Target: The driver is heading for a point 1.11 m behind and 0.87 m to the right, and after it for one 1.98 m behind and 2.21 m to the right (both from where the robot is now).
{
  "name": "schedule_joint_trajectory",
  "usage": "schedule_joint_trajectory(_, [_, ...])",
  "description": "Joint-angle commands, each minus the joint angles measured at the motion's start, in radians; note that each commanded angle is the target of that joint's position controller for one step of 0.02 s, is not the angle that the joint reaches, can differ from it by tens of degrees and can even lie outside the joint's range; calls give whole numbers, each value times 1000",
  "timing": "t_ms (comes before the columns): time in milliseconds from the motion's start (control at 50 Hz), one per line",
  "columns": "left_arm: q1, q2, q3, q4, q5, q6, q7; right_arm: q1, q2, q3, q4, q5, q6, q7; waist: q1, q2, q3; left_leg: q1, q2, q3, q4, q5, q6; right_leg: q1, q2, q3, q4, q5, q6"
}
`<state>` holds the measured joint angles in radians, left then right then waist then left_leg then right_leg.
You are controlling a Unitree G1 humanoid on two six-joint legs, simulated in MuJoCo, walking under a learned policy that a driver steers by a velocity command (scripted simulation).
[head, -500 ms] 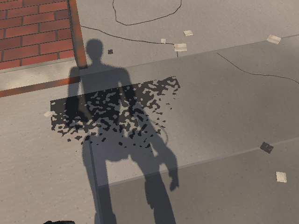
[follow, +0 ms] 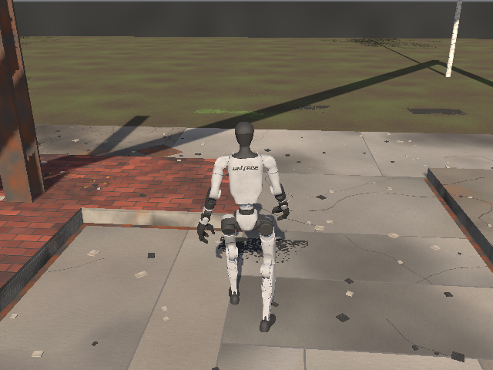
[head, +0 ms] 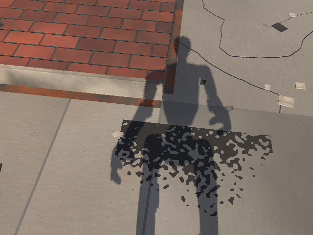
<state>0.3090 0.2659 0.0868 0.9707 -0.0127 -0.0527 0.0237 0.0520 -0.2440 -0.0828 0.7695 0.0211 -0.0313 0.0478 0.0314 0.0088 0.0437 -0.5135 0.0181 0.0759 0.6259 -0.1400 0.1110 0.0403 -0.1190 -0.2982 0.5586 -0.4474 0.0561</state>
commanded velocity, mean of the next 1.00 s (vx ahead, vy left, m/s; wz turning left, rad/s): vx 0.10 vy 0.00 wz -0.37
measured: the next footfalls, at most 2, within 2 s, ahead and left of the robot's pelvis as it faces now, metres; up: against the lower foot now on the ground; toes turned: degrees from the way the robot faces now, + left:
right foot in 0.54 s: +0.24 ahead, -0.13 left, +0.00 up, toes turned -14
left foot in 1.00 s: +0.31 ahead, +0.09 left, +0.00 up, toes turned -32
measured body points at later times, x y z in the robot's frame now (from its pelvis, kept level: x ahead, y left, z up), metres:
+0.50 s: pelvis +0.16 +0.00 +0.02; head +0.19 -0.01 +0.47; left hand +0.32 +0.24 -0.10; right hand +0.25 -0.29 -0.10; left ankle +0.12 +0.08 -0.71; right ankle +0.20 -0.12 -0.70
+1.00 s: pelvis +0.21 +0.00 +0.02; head +0.25 -0.01 +0.47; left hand +0.48 +0.19 -0.08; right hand +0.21 -0.32 -0.09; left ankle +0.28 +0.11 -0.72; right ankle +0.20 -0.12 -0.71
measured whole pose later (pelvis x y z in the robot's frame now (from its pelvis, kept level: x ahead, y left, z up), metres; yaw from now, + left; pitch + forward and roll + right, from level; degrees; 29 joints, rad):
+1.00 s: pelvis +0.21 +0.00 +0.02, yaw -27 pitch +3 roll +0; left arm 0.13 0.31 0.09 0.71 -0.01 0.04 0.04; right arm 0.11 -0.29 -0.08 0.84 0.01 -0.02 -0.02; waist 0.00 -0.02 0.02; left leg -0.32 -0.02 -0.08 0.51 -0.25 -0.04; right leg -0.38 0.11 0.20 0.54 -0.20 -0.01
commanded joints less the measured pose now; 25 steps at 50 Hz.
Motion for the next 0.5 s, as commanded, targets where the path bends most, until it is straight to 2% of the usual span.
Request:
schedule_joint_trajectory(20, [83,25,-25,-99,16,-46,-17,317,-316,-82,12,-23,-10,-28,-75,278,-408,877,393,-795,-238,323,338,-664,136,211,845,-199,-10])
schedule_joint_trajectory(40, [-4,120,-1,-76,-33,-65,-25,339,-219,-51,17,-28,-18,-19,-138,77,-416,832,383,-688,-267,480,282,-693,90,361,888,-165,-28])
schedule_joint_trajectory(60, [-58,118,1,-89,-54,-65,-24,289,-180,-39,23,-29,-27,-18,-120,73,-292,718,353,-489,-236,596,240,-728,52,347,854,-109,-45])
schedule_joint_trajectory(80, [-75,104,-1,-75,-35,-58,-14,209,-147,-29,17,-20,-37,-16,-82,-2,-209,572,300,-362,-242,606,185,-694,1,351,763,-42,-49])
schedule_joint_trajectory(100, [-81,111,9,-63,-19,-43,-5,149,-113,-21,14,-21,-42,-19,-54,8,-166,467,267,-285,-273,579,156,-649,-20,357,699,-2,-51])
schedule_joint_trajectory(120, [-50,107,11,-48,-17,-22,-3,126,-103,-16,18,-33,-47,-21,-24,37,-155,382,249,-234,-306,589,133,-566,-28,369,675,38,-55])
schedule_joint_trajectory(140, [-19,90,12,-34,-17,-3,0,114,-96,-14,26,-42,-55,-23,-3,40,-153,344,237,-194,-328,623,126,-528,-18,373,651,69,-53])
schedule_joint_trajectory(200, [-12,69,14,-28,-9,21,8,88,-101,-10,47,-55,-65,-44,24,48,-131,308,220,-78,-365,688,120,-531,11,384,548,179,-35])
schedule_joint_trajectory(260, [-82,67,12,-64,0,26,3,65,-116,-10,53,-47,-47,-76,9,74,-108,350,205,3,-379,628,94,-575,14,354,391,300,-20])
schedule_joint_trajectory(300, [-128,57,8,-90,0,31,-6,72,-130,-13,62,-43,-33,-89,-14,76,-102,386,215,25,-381,585,92,-582,11,332,310,335,-17])
schedule_joint_trajectory(420, [-204,64,9,-169,1,53,-33,87,-155,-23,75,-26,16,-103,-48,81,-68,494,283,30,-310,513,99,-617,28,271,201,219,-39])
schedule_joint_trajectory(480, [-205,64,11,-199,-5,56,-53,72,-175,-30,63,-10,36,-107,-39,93,-68,527,309,22,-218,568,75,-590,57,232,129,142,-72])
schedule_joint_trajectory(500, [-180,65,14,-200,-6,53,-59,57,-180,-32,56,-3,41,-111,-20,91,-81,527,299,35,-162,604,53,-538,78,212,60,170,-90])
Velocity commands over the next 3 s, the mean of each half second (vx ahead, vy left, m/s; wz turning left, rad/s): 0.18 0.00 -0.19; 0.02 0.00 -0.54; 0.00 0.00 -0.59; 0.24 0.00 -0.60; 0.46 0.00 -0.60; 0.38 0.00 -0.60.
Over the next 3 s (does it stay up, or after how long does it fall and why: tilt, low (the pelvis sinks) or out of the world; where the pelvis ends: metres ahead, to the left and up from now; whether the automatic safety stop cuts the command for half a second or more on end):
stays up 0.37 -0.59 0.02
